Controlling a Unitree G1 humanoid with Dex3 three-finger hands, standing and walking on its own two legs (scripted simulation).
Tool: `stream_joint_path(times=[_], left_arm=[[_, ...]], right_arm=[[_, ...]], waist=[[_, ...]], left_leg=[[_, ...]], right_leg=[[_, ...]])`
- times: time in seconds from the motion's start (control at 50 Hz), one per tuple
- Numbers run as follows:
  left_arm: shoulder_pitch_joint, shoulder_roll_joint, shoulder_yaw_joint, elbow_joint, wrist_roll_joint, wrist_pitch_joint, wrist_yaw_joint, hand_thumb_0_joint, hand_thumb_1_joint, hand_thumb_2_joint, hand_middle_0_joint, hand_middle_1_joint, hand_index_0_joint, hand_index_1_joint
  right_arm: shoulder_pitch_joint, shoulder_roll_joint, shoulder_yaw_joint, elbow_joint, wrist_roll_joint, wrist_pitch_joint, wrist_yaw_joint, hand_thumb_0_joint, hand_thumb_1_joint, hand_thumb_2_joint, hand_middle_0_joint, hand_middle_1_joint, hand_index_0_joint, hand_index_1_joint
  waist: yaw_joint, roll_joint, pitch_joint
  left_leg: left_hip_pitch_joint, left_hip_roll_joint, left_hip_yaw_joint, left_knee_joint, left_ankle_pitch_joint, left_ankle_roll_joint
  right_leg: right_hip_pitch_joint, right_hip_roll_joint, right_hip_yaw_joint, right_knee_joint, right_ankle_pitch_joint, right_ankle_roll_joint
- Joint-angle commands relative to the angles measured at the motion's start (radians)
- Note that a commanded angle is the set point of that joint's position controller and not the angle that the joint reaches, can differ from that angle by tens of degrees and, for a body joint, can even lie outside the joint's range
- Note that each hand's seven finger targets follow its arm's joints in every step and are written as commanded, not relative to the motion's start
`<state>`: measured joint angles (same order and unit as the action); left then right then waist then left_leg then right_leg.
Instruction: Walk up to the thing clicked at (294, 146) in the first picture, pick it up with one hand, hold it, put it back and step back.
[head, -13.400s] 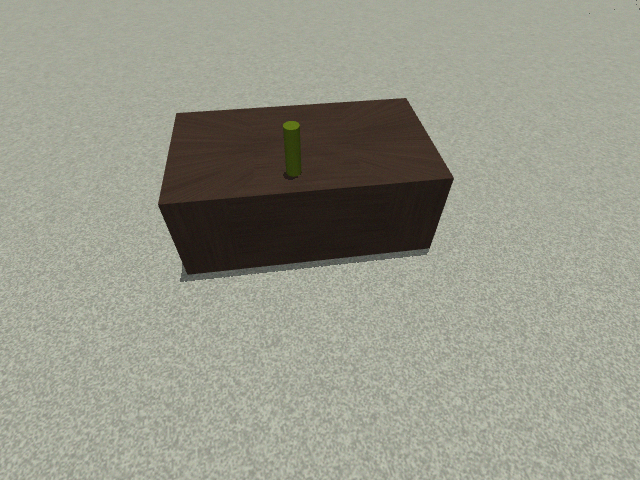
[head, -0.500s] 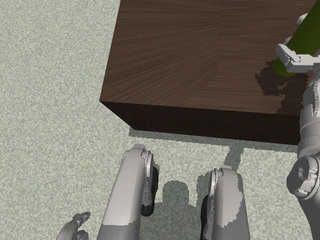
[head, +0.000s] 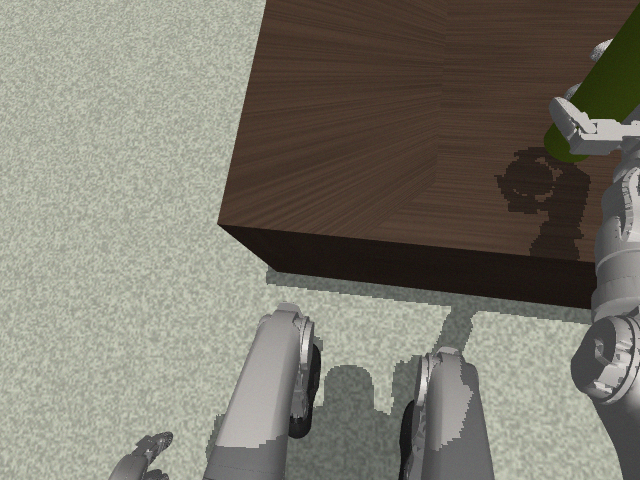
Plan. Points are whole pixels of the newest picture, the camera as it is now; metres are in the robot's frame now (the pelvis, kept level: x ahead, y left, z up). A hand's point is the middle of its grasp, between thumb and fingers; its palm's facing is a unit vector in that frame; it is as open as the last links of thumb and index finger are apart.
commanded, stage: settle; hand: right
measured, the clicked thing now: (616, 85) +0.56 -0.19 +0.05
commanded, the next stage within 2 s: lift in 0.20 s
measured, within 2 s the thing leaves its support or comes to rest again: neither
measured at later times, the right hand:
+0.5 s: hand (609, 94) +0.54 -0.18 +0.05, palm faces +0.17 +0.98 -0.04, open 8.4 cm
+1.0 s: hand out of the picture +0.49 -0.18 +0.15, palm faces +0.19 +0.98 -0.04, open 8.4 cm
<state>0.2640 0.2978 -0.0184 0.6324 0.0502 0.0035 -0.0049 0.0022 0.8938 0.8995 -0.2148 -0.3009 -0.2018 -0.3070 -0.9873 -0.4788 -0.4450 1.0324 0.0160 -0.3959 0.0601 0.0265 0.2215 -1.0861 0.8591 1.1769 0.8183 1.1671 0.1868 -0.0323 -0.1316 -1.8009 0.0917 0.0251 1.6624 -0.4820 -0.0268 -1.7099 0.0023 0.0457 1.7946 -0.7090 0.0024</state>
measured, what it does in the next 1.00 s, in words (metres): rises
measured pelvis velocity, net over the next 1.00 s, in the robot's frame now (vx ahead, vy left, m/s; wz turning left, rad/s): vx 0.03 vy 0.00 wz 0.00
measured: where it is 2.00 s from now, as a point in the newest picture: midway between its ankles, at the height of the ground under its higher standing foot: (355, 437)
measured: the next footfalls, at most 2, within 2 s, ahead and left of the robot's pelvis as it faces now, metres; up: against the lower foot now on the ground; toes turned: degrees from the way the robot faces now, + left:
none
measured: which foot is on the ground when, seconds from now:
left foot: down 0.00-1.00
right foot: down 0.00-1.00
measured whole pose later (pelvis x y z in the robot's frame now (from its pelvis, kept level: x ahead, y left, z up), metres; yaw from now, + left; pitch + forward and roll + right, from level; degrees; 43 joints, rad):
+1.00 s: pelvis +0.03 +0.00 +0.11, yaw +0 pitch +25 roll +2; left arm 0.25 0.24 0.01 0.67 0.02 -0.03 0.02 0.01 0.88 0.91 -0.21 -0.30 -0.20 -0.30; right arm -0.60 -0.28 -0.31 0.73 0.08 -0.37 -0.02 0.03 0.24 -1.14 0.85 1.20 0.82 1.19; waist 0.09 -0.02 -0.14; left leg -1.29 0.06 0.04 1.29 -0.43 -0.02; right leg -1.20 -0.02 0.04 1.40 -0.63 0.01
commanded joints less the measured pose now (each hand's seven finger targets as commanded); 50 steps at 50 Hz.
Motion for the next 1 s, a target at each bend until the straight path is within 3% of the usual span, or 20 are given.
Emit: stream_joint_path(times=[0.0,0.04,0.08,0.12,0.16,0.26,0.3,0.34,0.36,0.42,0.48,0.52,0.6,0.74,0.8,0.86,0.88,0.92,0.94,0.98], left_arm=[[0.212,0.192,0.081,-0.022,-0.003,-0.010,0.014,0.000,0.887,0.902,-0.206,-0.302,-0.200,-0.308],[0.217,0.191,0.082,-0.026,-0.001,-0.007,0.014,0.000,0.887,0.898,-0.205,-0.301,-0.200,-0.305],[0.214,0.184,0.078,-0.025,0.001,-0.006,0.014,0.000,0.889,0.897,-0.205,-0.302,-0.201,-0.306],[0.202,0.181,0.078,-0.026,-0.002,-0.011,0.015,0.000,0.893,0.900,-0.204,-0.302,-0.200,-0.306],[0.205,0.182,0.080,-0.025,0.001,-0.012,0.018,0.000,0.889,0.897,-0.207,-0.303,-0.203,-0.307],[0.197,0.176,0.076,-0.019,0.002,-0.016,0.015,0.000,0.889,0.898,-0.206,-0.304,-0.201,-0.308],[0.195,0.178,0.080,-0.026,0.005,-0.017,0.016,0.000,0.896,0.893,-0.213,-0.311,-0.217,-0.306],[0.191,0.176,0.079,-0.031,0.004,-0.017,0.016,0.000,0.904,0.891,-0.211,-0.311,-0.218,-0.303],[0.186,0.175,0.085,-0.033,0.006,-0.017,0.018,0.000,0.904,0.889,-0.212,-0.311,-0.219,-0.302],[0.188,0.178,0.090,-0.022,0.002,-0.024,0.021,0.000,0.905,0.890,-0.212,-0.312,-0.219,-0.304],[0.180,0.167,0.088,-0.032,0.001,-0.023,0.023,0.000,0.894,0.895,-0.208,-0.307,-0.212,-0.303],[0.173,0.156,0.086,-0.032,-0.005,-0.026,0.022,0.000,0.898,0.894,-0.210,-0.310,-0.215,-0.304],[0.166,0.155,0.094,-0.030,-0.010,-0.030,0.026,0.000,0.894,0.897,-0.207,-0.306,-0.209,-0.303],[0.146,0.129,0.091,-0.029,-0.019,-0.041,0.028,0.000,0.883,0.900,-0.205,-0.302,-0.203,-0.303],[0.135,0.127,0.094,-0.031,-0.027,-0.047,0.031,0.000,0.877,0.905,-0.203,-0.299,-0.198,-0.303],[0.124,0.120,0.098,-0.030,-0.029,-0.055,0.031,0.000,0.871,0.911,-0.204,-0.298,-0.197,-0.305],[0.123,0.120,0.099,-0.033,-0.029,-0.056,0.032,0.000,0.863,0.915,-0.204,-0.297,-0.195,-0.306],[0.114,0.110,0.097,-0.037,-0.033,-0.058,0.034,0.000,0.863,0.917,-0.201,-0.294,-0.191,-0.305],[0.104,0.104,0.097,-0.038,-0.036,-0.061,0.035,0.000,0.868,0.915,-0.200,-0.295,-0.191,-0.304],[0.096,0.109,0.101,-0.033,-0.037,-0.070,0.036,0.000,0.860,0.922,-0.201,-0.294,-0.189,-0.307]], right_arm=[[-0.418,-0.210,-0.012,-0.210,0.022,-0.080,-0.003,0.000,-0.400,-1.372,1.354,1.478,1.391,1.478],[-0.454,-0.269,-0.040,-0.273,0.014,-0.094,-0.009,0.000,-0.418,-1.380,1.347,1.477,1.383,1.478],[-0.452,-0.256,-0.031,-0.258,0.013,-0.096,-0.006,0.000,-0.415,-1.366,1.339,1.465,1.374,1.466],[-0.382,-0.193,-0.011,-0.183,0.025,-0.088,0.001,0.000,-0.428,-1.398,1.339,1.486,1.377,1.487],[-0.450,-0.266,-0.042,-0.277,0.021,-0.102,-0.004,0.000,-0.440,-1.416,1.331,1.495,1.370,1.495],[-0.406,-0.209,-0.015,-0.214,0.024,-0.104,-0.004,0.000,-0.446,-1.414,1.319,1.488,1.355,1.488],[-0.421,-0.241,-0.029,-0.259,0.022,-0.113,-0.008,0.000,-0.363,-1.408,1.382,1.515,1.415,1.515],[-0.402,-0.237,-0.036,-0.262,0.024,-0.113,-0.014,0.000,-0.390,-1.382,1.383,1.494,1.410,1.494],[-0.446,-0.223,-0.011,-0.319,0.023,-0.119,-0.016,0.000,-0.404,-1.374,1.371,1.481,1.397,1.481],[-0.389,-0.180,0.002,-0.278,0.027,-0.107,-0.022,0.000,-0.410,-1.375,1.373,1.482,1.399,1.482],[-0.384,-0.222,-0.018,-0.364,0.026,-0.113,-0.038,0.000,-0.392,-1.374,1.371,1.483,1.399,1.484],[-0.349,-0.163,0.009,-0.359,0.036,-0.104,-0.039,0.000,-0.383,-1.370,1.377,1.485,1.403,1.486],[-0.297,-0.164,0.005,-0.411,0.037,-0.094,-0.055,0.000,-0.397,-1.391,1.395,1.507,1.423,1.507],[-0.161,-0.061,0.056,-0.460,0.055,-0.073,-0.072,0.000,-0.380,-1.390,1.394,1.510,1.424,1.510],[-0.092,-0.059,0.056,-0.474,0.059,-0.061,-0.081,0.000,-0.370,-1.397,1.403,1.521,1.434,1.521],[-0.053,0.002,0.093,-0.525,0.071,-0.061,-0.081,0.000,-0.335,-1.383,1.389,1.510,1.421,1.510],[-0.055,-0.021,0.085,-0.564,0.071,-0.062,-0.087,0.000,-0.325,-1.396,1.405,1.528,1.437,1.528],[0.026,0.001,0.100,-0.568,0.073,-0.053,-0.091,0.000,-0.306,-1.391,1.394,1.523,1.429,1.523],[0.040,0.034,0.129,-0.578,0.076,-0.050,-0.088,0.000,-0.307,-1.386,1.383,1.514,1.418,1.514],[0.085,0.065,0.142,-0.590,0.088,-0.050,-0.090,0.000,-0.284,-1.390,1.390,1.523,1.425,1.523]], waist=[[0.024,-0.129,-0.707],[0.008,-0.144,-0.738],[0.015,-0.141,-0.725],[0.024,-0.093,-0.693],[0.009,-0.113,-0.728],[0.015,-0.127,-0.671],[0.003,-0.136,-0.705],[-0.006,-0.127,-0.715],[-0.001,-0.148,-0.734],[0.006,-0.122,-0.720],[-0.023,-0.122,-0.773],[-0.019,-0.113,-0.747],[-0.034,-0.118,-0.735],[-0.053,-0.082,-0.664],[-0.070,-0.057,-0.617],[-0.067,-0.062,-0.589],[-0.078,-0.065,-0.598],[-0.092,-0.041,-0.568],[-0.080,-0.028,-0.541],[-0.087,-0.024,-0.493]], left_leg=[[0.559,-0.038,0.000,-0.147,0.209,0.067],[0.574,-0.040,0.000,-0.151,0.216,0.069],[0.589,-0.040,-0.002,-0.160,0.212,0.069],[0.618,-0.041,-0.005,-0.180,0.204,0.065],[0.625,-0.042,-0.009,-0.185,0.202,0.064],[0.595,-0.044,0.000,-0.192,0.183,0.067],[0.609,-0.045,-0.001,-0.197,0.190,0.067],[0.624,-0.047,-0.001,-0.201,0.200,0.068],[0.625,-0.047,-0.003,-0.211,0.189,0.066],[0.635,-0.046,0.002,-0.230,0.171,0.063],[0.706,-0.048,-0.002,-0.248,0.199,0.063],[0.726,-0.047,0.001,-0.261,0.207,0.062],[0.747,-0.053,0.003,-0.295,0.220,0.062],[0.819,-0.060,0.012,-0.368,0.244,0.061],[0.866,-0.063,0.014,-0.416,0.224,0.056],[0.879,-0.065,0.018,-0.449,0.245,0.055],[0.921,-0.066,0.014,-0.469,0.251,0.055],[0.984,-0.068,0.014,-0.507,0.255,0.053],[0.993,-0.068,0.012,-0.531,0.243,0.049],[0.994,-0.071,0.018,-0.554,0.247,0.050]], right_leg=[[0.328,0.006,-0.011,-0.267,0.322,-0.013],[0.359,0.003,-0.005,-0.278,0.338,-0.011],[0.341,0.004,-0.010,-0.283,0.324,-0.013],[0.312,0.006,-0.015,-0.284,0.291,-0.020],[0.319,0.004,-0.017,-0.291,0.292,-0.020],[0.341,0.002,-0.009,-0.315,0.289,-0.015],[0.366,0.000,-0.007,-0.319,0.300,-0.014],[0.378,-0.002,-0.010,-0.321,0.314,-0.015],[0.403,-0.002,-0.012,-0.330,0.301,-0.015],[0.413,0.000,-0.008,-0.345,0.276,-0.015],[0.440,0.000,-0.013,-0.361,0.302,-0.015],[0.448,0.000,-0.014,-0.379,0.307,-0.015],[0.511,-0.002,-0.012,-0.415,0.335,-0.012],[0.604,-0.006,-0.004,-0.497,0.376,-0.006],[0.635,-0.007,-0.003,-0.543,0.356,-0.007],[0.711,-0.012,0.009,-0.586,0.391,-0.003],[0.720,-0.010,-0.002,-0.598,0.390,-0.005],[0.732,-0.007,-0.010,-0.634,0.386,-0.007],[0.740,-0.007,-0.013,-0.648,0.366,-0.011],[0.775,-0.011,-0.003,-0.688,0.379,-0.006]])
